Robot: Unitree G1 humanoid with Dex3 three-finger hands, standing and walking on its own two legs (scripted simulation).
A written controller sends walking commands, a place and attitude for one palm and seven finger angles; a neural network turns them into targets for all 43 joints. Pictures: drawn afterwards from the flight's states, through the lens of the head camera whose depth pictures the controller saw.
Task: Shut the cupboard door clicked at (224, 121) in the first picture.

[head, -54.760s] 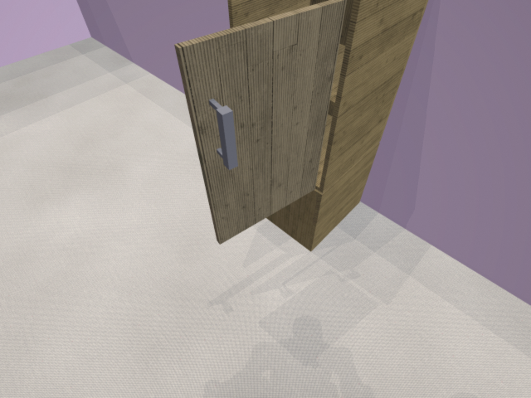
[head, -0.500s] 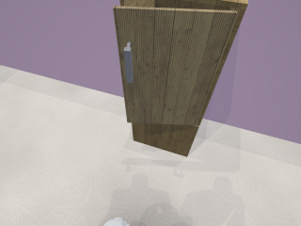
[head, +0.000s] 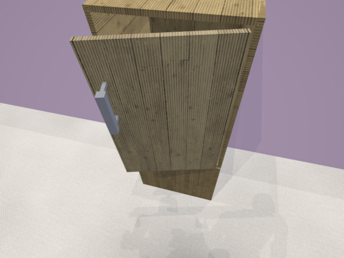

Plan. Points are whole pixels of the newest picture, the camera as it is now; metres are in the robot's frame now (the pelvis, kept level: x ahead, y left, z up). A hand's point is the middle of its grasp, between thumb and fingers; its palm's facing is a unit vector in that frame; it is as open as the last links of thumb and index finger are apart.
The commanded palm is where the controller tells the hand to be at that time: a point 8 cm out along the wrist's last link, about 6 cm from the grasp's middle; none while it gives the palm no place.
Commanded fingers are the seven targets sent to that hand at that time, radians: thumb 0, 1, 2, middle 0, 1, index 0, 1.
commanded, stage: come to a stop and stand still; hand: left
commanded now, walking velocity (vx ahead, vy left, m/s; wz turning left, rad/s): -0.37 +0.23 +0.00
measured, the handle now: (109, 109) +0.47 +0.18 +0.08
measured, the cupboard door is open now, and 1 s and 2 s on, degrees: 17 17 17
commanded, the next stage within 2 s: look again from close up in 1.02 s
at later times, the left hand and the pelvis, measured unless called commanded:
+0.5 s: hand out of the picture +0.08 +0.25 -0.18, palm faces +0.06 -0.97 -0.25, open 7.4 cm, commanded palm none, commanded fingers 0.00 0.90 0.90 -0.20 -0.30 -0.20 -0.30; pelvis +0.04 +0.04 +0.00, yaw +1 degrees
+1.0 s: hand out of the picture +0.03 +0.18 -0.16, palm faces +0.01 -0.98 -0.18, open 7.3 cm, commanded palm none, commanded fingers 0.00 0.90 0.90 -0.20 -0.30 -0.20 -0.30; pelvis +0.03 +0.01 +0.01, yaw +0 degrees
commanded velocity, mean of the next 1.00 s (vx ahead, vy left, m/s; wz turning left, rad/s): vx -0.05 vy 0.02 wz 0.00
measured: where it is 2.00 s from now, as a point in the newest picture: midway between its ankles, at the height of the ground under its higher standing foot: outside the picture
